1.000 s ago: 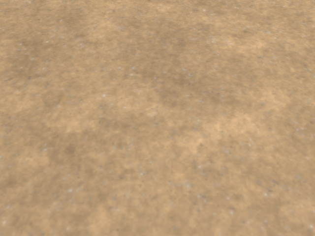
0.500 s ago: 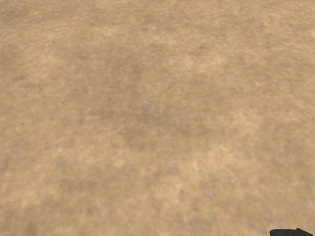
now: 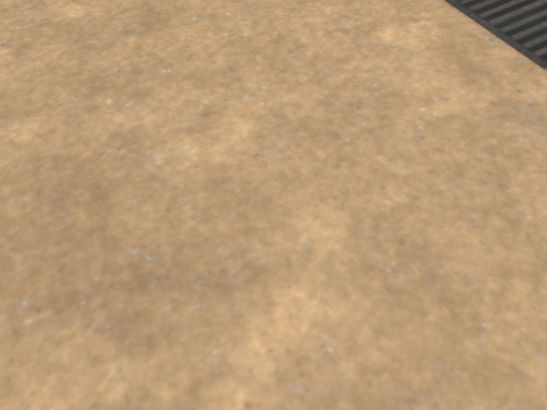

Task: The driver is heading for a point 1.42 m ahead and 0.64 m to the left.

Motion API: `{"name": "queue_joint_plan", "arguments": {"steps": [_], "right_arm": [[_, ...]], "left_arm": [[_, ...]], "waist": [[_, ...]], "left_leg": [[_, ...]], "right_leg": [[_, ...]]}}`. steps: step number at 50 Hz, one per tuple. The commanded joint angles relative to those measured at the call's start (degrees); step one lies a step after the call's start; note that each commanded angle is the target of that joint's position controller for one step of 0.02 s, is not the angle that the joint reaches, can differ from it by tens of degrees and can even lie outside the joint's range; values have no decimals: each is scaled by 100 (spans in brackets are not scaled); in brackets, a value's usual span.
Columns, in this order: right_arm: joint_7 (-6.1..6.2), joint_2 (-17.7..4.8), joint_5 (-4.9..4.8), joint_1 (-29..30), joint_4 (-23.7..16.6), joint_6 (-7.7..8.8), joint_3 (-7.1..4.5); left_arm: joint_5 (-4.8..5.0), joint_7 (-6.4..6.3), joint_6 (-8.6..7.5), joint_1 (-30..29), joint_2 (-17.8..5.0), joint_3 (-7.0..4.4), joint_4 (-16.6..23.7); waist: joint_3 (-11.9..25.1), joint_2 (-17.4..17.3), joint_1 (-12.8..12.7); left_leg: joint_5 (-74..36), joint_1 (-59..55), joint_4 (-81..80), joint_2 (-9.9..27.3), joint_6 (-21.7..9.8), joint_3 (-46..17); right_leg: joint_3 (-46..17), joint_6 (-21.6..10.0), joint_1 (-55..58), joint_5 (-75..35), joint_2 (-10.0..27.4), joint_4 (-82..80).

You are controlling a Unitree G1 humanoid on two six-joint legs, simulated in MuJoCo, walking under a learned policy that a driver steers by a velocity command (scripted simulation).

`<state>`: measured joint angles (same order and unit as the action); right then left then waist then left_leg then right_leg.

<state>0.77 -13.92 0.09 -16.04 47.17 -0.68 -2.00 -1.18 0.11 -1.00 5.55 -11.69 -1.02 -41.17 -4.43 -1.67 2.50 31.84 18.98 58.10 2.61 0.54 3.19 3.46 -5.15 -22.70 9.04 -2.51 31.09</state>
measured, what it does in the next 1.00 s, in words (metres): steps on the spot, turning left: left foot, then right foot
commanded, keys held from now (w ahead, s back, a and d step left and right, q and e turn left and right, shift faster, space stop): q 0.68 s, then w+q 0.32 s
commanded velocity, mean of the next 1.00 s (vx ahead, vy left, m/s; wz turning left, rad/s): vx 0.09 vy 0.00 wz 0.45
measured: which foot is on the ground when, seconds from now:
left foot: up 0.00-0.34, down 0.36-0.82, up 0.84-1.00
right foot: down 0.00-0.36, up 0.38-0.80, down 0.82-1.00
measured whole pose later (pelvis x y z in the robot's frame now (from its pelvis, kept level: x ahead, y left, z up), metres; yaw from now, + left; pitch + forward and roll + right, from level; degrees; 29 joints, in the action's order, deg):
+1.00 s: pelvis +0.04 +0.02 +0.02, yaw +32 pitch +1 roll +0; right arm -3.5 -18.2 2.2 -13.5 40.7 -1.5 -5.1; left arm -1.5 -1.2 -2.4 18.3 -15.2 -2.3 -43.5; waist 0.5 -3.2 -0.9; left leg 15.9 31.6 60.9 -3.2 -0.8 -4.6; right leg 2.2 -2.2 -5.0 14.2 -1.0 18.1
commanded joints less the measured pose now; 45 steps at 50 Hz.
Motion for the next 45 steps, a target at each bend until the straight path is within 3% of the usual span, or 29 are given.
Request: {"name": "queue_joint_plan", "arguments": {"steps": [1,3,5,9,14,16,17,18,19,20,21,22,24,26,30,34,36,38,40,41,42,43,44,45], "right_arm": [[-14,-462,106,-533,-69,-122,-69],[-31,-505,84,-738,50,-181,-122],[-42,-429,69,-575,-4,-216,-136],[-79,-394,98,-142,-218,-299,-170],[-146,-319,80,-168,-368,-278,-176],[-189,-297,72,-483,-329,-245,-178],[-203,-408,103,-587,-323,-204,-197],[-170,-800,184,-593,-404,-140,-276],[-130,-1598,142,-491,-572,-142,-467],[-16,-1522,227,-692,-479,-161,-508],[38,-1214,152,-351,-509,-161,-425],[36,-1084,105,116,-609,-172,-382],[-2,-914,41,367,-767,-132,-348],[-48,-922,3,99,-746,-94,-366],[-17,-1050,34,-318,-697,-103,-433],[-46,-1215,81,-261,-801,-154,-494],[-97,-1261,109,-201,-853,-178,-527],[-164,-1257,148,71,-939,-195,-539],[-168,-1154,86,582,-1067,-182,-522],[-131,-832,47,602,-1162,-125,-445],[-115,-402,4,530,-1344,-55,-318],[-110,-916,236,809,-1361,-7,-400],[-177,-1055,243,744,-1280,20,-459],[-267,-1036,220,496,-1125,29,-462]], "left_arm": [[0,-213,-31,267,-412,-19,96],[-28,-203,-49,299,-645,-86,47],[-6,-193,-33,342,-791,-154,-2],[-41,-214,85,348,-779,-216,-47],[-58,-231,166,396,-879,-314,-120],[-8,-246,211,255,-999,-369,-120],[-3,-243,241,309,-995,-394,-162],[-7,-200,285,520,-743,-363,-151],[70,-247,295,269,-546,-299,173],[-46,-250,326,-104,-630,-294,226],[21,-197,339,29,-655,-316,160],[56,-156,311,186,-741,-348,64],[-80,-98,288,490,-896,-403,-93],[-45,-79,293,503,-817,-385,-57],[15,-131,320,189,-772,-326,146],[51,-154,284,100,-791,-278,300],[36,-130,233,170,-844,-264,356],[35,-115,172,279,-852,-253,399],[47,-190,66,962,-769,-242,228],[3,-269,-3,1397,-1205,-340,142],[-72,-279,-32,1636,-1910,-465,196],[-184,-258,-40,1358,-1925,-509,128],[-123,-233,-68,1064,-1512,-408,176],[-49,-199,-102,771,-1238,-335,218]], "waist": [[847,848,-61],[991,679,-15],[962,628,-63],[706,854,-206],[796,804,-219],[829,725,-4],[656,467,56],[477,-677,-30],[-36,-1633,6],[-104,-1056,164],[-58,-599,-132],[-54,-385,-367],[355,-438,-406],[617,-275,-306],[587,-550,-19],[626,-609,61],[775,-607,59],[615,-670,-83],[411,-409,-656],[439,405,-802],[678,1609,-809],[41,973,-647],[-182,693,-405],[-233,684,-220]], "left_leg": [[-470,-140,-154,53,17,-463],[-562,-272,-277,-116,6,-335],[-571,-116,-429,-123,5,-293],[-601,157,-692,-97,-33,-161],[-520,-141,-1380,-149,-224,56],[-1046,-782,-2368,-256,-425,204],[-1431,-1058,-3160,-209,-557,-93],[-1205,-1159,-4323,747,-785,-1657],[-2448,-849,-4699,2039,-1465,-3612],[-2793,-442,-4672,1985,-1805,-3349],[-2625,-316,-4523,1533,-1679,-2684],[-2563,-340,-4431,1095,-1402,-2219],[-3610,-881,-4146,747,-1301,-1862],[-4215,-1307,-3957,741,-1349,-1867],[-4155,-1801,-3806,783,-1433,-2239],[-4148,-1520,-3635,751,-1478,-2590],[-2557,-1223,-3810,615,-1478,-2883],[-925,-640,-3984,448,-1404,-3210],[57,561,-3691,-30,-1006,-3072],[627,1547,-2759,-504,-627,-2475],[570,2371,-1081,-1389,-378,-1227],[-208,2629,-363,-853,-354,-1278],[-647,2474,-99,-645,-346,-1331],[-1015,2344,31,-552,-263,-1212]], "right_leg": [[-1015,-714,848,-3194,1636,-1402],[-777,-670,927,-3057,1596,-1358],[-755,-705,994,-2182,1651,-1433],[-780,-789,845,-232,1748,-1645],[-712,-798,878,28,1961,-1453],[-449,-505,603,153,1875,-1148],[-209,-174,272,369,1724,-757],[361,308,-347,1186,1176,496],[474,656,-1525,2493,16,1330],[-263,637,-1301,2376,197,2509],[-498,627,-1159,1823,274,2807],[-539,601,-1120,1356,277,2794],[-452,623,-1097,1046,182,3065],[-466,702,-1139,1084,169,3076],[-542,788,-1311,1239,194,2253],[-570,729,-775,1472,87,1557],[-523,662,-315,1624,-6,1194],[-514,551,293,1731,-119,577],[-492,384,1860,1013,-134,-946],[-1433,198,2782,1765,771,-1568],[-3721,-265,3102,3590,2435,-2388],[-4070,-581,2163,3767,2614,-2503],[-3610,-586,1852,3593,2341,-2426],[-2932,-416,1796,3076,1974,-2457]]}}
Velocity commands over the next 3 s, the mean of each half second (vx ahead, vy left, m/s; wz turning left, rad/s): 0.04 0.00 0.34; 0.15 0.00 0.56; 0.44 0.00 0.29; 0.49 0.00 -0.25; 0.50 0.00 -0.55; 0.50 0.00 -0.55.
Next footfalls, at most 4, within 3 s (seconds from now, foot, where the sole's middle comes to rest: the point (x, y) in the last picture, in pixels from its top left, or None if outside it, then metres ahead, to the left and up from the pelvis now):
0.36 left None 0.00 0.11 -0.77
0.82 right None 0.08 -0.07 -0.77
1.30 left None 0.17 0.28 -0.77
1.84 right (144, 379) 0.53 0.36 -0.77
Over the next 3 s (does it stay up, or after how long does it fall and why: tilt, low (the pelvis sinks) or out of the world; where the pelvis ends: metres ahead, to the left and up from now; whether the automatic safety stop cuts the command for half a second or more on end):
stays up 0.94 0.51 0.00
